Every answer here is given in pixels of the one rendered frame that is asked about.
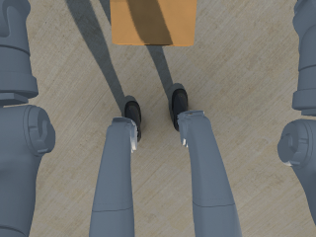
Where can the robot right forearm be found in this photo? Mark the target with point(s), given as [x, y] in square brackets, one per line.
[304, 23]

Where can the robot left shin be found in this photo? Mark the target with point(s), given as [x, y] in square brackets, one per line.
[122, 119]

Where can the robot left forearm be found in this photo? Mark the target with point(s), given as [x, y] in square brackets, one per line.
[17, 83]

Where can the right robot upper arm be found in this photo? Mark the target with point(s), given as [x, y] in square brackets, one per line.
[297, 149]

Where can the left robot upper arm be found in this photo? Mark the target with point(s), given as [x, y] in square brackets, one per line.
[26, 134]

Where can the carton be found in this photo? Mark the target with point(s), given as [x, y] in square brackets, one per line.
[153, 22]

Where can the right robot foot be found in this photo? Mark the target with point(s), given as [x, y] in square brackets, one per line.
[180, 104]

